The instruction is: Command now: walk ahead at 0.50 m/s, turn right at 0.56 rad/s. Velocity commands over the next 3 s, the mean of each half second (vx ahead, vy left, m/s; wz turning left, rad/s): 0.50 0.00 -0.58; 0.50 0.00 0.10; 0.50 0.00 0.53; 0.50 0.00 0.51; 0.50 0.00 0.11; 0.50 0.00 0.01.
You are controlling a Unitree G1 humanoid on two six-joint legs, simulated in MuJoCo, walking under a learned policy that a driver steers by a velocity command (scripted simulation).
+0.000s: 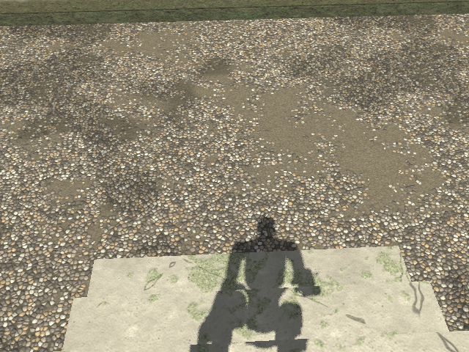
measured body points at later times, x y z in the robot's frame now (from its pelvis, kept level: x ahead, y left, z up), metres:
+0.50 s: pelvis +0.23 +0.05 -0.18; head +0.23 +0.05 +0.27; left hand +0.38 +0.25 -0.31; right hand +0.12 -0.15 -0.32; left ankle +0.20 +0.14 -0.89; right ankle +0.35 -0.13 -0.79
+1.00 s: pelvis +0.44 -0.05 -0.23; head +0.44 -0.04 +0.22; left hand +0.42 +0.16 -0.38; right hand +0.52 -0.32 -0.34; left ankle +0.57 +0.04 -0.92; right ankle +0.35 -0.15 -0.89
